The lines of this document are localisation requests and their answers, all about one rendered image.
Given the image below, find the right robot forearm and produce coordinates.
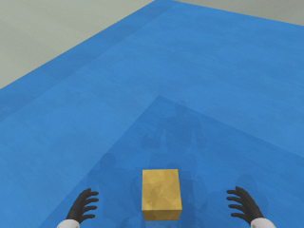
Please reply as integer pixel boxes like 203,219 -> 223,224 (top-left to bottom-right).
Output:
251,218 -> 276,228

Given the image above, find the robot right hand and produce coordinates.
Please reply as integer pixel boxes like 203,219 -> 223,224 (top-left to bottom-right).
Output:
226,186 -> 265,227

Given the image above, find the robot left hand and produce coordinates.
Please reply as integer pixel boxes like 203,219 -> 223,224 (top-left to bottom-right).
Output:
66,188 -> 99,224

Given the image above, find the carton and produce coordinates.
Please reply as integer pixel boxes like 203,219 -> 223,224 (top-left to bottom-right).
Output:
142,169 -> 182,221

